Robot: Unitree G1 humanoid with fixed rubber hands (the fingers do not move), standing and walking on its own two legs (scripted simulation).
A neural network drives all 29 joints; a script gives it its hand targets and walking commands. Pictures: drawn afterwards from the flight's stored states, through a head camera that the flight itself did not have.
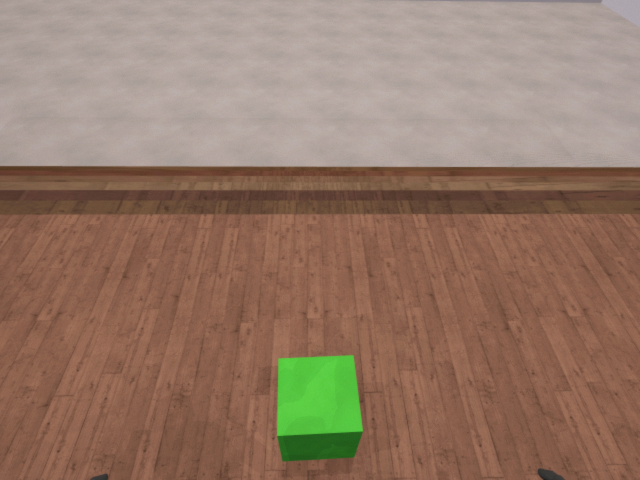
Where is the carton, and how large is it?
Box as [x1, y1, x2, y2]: [277, 355, 362, 460]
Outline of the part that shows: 353,355 278,358 277,437 282,460 354,456 362,432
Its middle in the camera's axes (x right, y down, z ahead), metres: +0.00 +0.47 +1.09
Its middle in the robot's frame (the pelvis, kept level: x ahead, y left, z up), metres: +0.44 -0.01 -0.66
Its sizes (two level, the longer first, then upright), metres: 0.210 0.200 0.250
